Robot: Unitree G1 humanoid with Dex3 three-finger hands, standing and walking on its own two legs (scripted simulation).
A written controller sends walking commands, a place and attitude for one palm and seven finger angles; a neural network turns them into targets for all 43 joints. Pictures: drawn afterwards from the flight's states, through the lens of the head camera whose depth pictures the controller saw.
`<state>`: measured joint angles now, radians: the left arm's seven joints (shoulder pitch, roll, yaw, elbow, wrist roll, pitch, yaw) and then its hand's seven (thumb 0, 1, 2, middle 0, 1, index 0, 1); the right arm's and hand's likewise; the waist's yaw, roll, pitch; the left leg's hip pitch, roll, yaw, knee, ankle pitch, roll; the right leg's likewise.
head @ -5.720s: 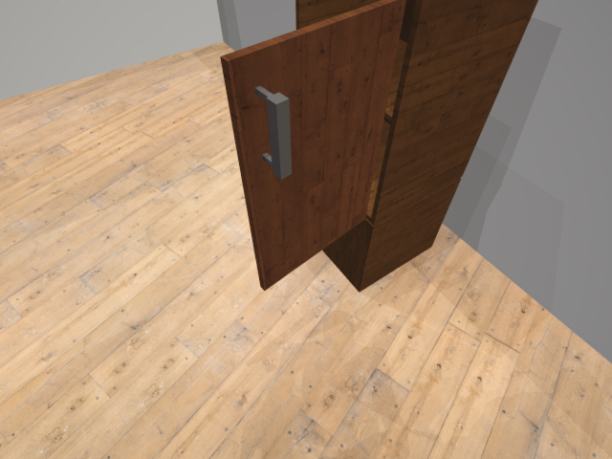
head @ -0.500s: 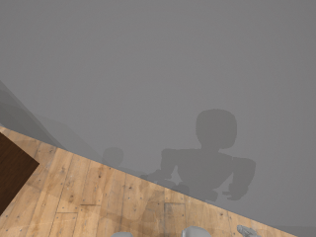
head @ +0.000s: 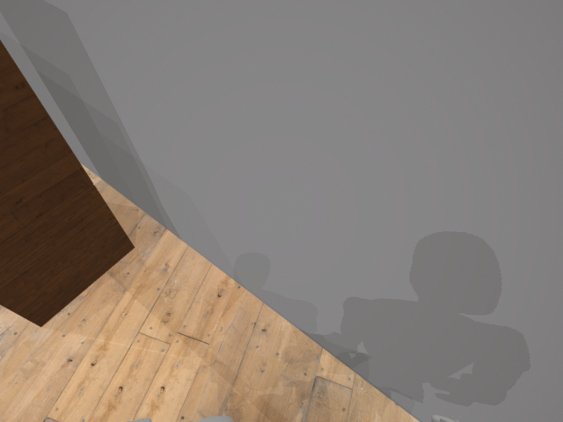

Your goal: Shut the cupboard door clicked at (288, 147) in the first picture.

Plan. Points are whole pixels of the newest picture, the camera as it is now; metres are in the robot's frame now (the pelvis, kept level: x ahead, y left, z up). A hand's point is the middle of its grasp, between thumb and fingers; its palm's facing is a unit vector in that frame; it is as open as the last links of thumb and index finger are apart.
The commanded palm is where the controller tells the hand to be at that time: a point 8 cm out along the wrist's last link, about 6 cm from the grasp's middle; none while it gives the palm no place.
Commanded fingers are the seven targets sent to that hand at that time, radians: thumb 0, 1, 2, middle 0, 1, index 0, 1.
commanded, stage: turn to face it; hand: left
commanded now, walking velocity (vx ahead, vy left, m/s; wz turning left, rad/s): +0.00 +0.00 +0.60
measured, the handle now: out of the picture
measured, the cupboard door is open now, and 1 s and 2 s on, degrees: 97 97 97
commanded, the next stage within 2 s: take the last steps up to it in 1.66 s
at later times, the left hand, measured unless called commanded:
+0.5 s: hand out of the picture +0.03 +0.16 -0.14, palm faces +0.31 -0.91 -0.26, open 7.4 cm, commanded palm none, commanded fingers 0.00 0.90 0.90 -0.20 -0.30 -0.20 -0.30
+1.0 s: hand out of the picture +0.00 +0.18 -0.14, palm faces +0.59 -0.75 -0.30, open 7.4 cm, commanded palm none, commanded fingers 0.00 0.90 0.90 -0.20 -0.30 -0.20 -0.30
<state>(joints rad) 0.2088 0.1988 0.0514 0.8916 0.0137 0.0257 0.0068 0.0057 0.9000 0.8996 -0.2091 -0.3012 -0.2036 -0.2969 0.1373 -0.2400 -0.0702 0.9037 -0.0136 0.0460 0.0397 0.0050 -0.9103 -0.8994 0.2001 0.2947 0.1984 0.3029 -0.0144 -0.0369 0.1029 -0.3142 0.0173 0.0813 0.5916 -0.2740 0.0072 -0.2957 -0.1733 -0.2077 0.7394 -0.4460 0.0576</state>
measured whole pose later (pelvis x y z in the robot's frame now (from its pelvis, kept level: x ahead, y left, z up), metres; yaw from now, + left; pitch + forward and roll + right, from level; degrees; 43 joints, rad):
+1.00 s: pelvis +0.04 -0.06 +0.01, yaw +37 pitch +1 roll +1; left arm 0.16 0.22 0.06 0.87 0.02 0.01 0.01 0.01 0.91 0.90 -0.20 -0.30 -0.20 -0.30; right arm 0.16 -0.24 -0.09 0.93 -0.02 0.07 0.02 0.00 -0.91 -0.90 0.20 0.30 0.20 0.30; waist -0.01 0.03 0.09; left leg -0.41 -0.04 -0.08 0.85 -0.47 -0.03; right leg -0.30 -0.07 -0.08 0.62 -0.33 0.01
